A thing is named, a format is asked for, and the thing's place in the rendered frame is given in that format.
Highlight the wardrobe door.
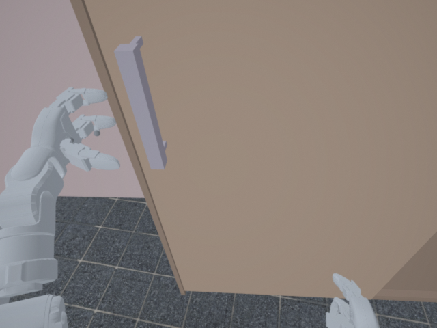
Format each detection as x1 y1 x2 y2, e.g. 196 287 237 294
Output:
382 232 437 291
84 0 437 300

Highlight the robot left upper arm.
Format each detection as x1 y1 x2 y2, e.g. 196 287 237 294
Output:
0 294 68 328

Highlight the robot right hand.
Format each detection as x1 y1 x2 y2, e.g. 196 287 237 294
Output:
326 273 380 328

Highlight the left robot forearm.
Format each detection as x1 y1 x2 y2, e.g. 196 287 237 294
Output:
0 147 67 305

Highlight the robot left hand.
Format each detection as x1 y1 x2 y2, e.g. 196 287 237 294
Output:
31 87 120 172

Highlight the handle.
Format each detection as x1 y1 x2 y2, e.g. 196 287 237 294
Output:
114 36 167 169

